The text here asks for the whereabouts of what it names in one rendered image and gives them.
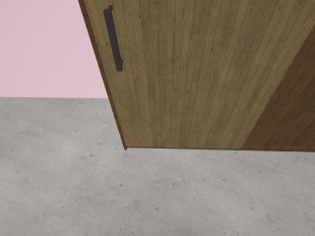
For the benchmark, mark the wardrobe door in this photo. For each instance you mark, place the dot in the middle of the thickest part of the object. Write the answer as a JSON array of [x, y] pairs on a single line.
[[197, 73], [288, 119]]

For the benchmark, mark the handle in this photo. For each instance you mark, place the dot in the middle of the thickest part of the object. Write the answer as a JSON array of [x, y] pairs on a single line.
[[113, 38]]

